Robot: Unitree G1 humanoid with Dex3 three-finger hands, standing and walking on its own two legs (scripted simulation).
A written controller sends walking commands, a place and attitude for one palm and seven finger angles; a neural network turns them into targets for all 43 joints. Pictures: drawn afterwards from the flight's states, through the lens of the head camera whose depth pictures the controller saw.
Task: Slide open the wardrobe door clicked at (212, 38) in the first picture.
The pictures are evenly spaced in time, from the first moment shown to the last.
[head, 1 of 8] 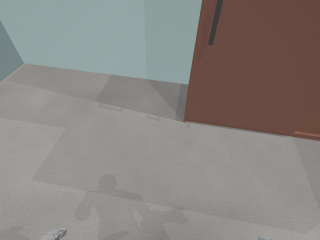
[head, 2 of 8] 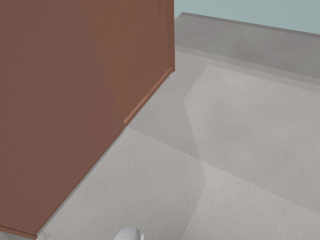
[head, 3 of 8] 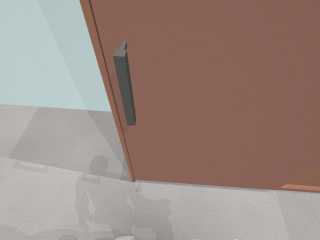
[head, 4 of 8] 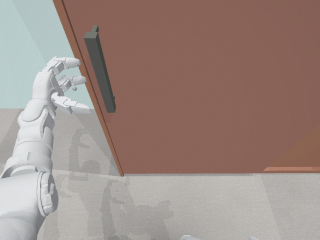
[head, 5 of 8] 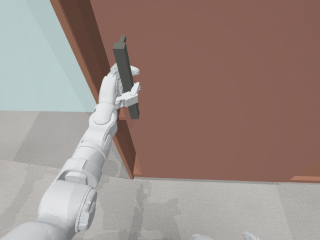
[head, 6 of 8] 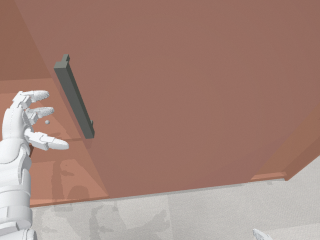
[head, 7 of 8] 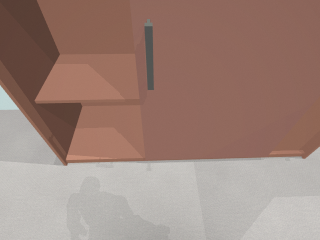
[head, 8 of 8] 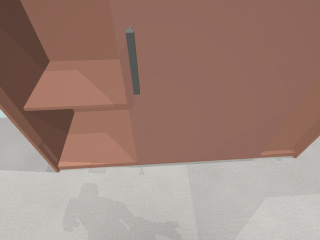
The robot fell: no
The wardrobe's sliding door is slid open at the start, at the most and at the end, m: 0.00 0.55 0.55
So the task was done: yes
